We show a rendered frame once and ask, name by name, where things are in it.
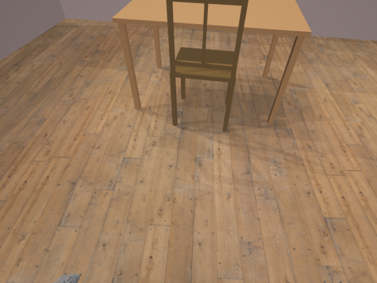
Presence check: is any table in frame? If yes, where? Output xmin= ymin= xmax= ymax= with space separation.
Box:
xmin=112 ymin=0 xmax=312 ymax=125

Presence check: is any chair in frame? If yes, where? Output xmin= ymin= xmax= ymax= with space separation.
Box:
xmin=166 ymin=0 xmax=249 ymax=132

